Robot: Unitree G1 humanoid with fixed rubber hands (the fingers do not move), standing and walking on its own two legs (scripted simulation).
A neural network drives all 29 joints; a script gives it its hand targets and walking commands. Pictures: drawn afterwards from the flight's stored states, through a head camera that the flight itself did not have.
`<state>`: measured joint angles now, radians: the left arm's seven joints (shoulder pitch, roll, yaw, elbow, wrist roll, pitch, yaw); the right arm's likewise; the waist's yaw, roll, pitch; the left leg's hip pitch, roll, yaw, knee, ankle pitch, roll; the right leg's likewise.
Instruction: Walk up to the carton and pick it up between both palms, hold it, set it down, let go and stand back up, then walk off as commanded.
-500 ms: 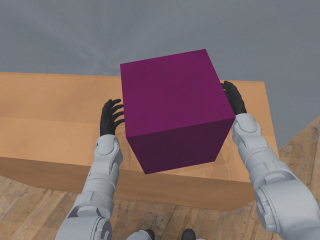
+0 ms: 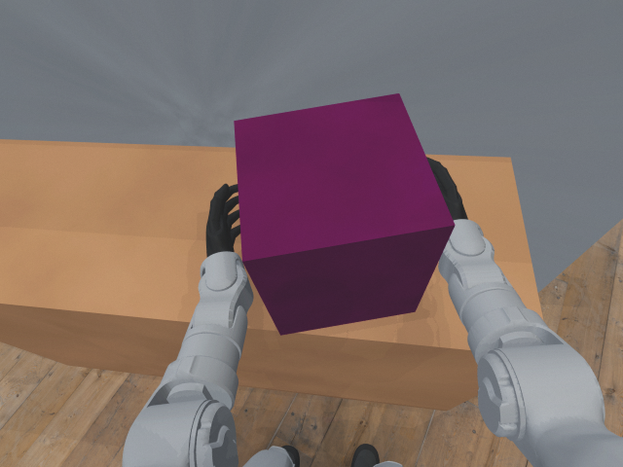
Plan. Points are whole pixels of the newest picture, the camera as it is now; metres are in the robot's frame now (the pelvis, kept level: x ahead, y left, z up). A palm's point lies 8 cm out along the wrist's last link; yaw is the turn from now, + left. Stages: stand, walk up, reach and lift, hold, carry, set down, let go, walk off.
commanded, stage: reach and lift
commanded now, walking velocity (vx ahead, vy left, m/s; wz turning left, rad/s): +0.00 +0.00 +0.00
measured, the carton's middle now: (334, 226) +0.42 +0.06 +0.01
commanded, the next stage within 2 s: none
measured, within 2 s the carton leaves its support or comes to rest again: leaves its support in 1.86 s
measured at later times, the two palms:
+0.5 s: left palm (225, 245) +0.36 +0.20 +0.02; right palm (449, 221) +0.44 -0.09 +0.03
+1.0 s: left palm (225, 245) +0.36 +0.20 +0.02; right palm (448, 222) +0.44 -0.09 +0.02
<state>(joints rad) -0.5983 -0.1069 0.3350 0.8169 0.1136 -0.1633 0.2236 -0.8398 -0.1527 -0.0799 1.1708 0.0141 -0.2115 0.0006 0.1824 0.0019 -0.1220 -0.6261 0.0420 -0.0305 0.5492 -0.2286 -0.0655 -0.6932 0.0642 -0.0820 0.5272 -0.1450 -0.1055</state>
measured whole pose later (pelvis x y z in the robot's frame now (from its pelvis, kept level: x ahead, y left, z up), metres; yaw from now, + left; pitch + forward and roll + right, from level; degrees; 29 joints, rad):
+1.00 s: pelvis +0.02 +0.01 +0.02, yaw +0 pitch +16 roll +1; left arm -0.51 -0.16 0.43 0.80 0.24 -0.28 0.19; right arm -0.77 -0.08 -0.26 1.23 -0.21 -0.41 0.00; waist 0.15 0.00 -0.09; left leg -0.47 0.04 -0.02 0.36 -0.17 -0.06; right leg -0.54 0.07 -0.07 0.34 -0.08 -0.10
